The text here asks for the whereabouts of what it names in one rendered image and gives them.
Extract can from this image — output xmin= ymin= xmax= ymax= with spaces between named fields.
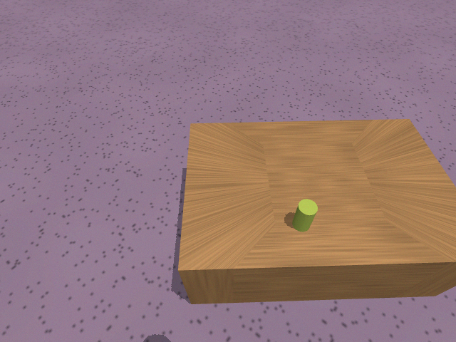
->
xmin=292 ymin=199 xmax=318 ymax=232

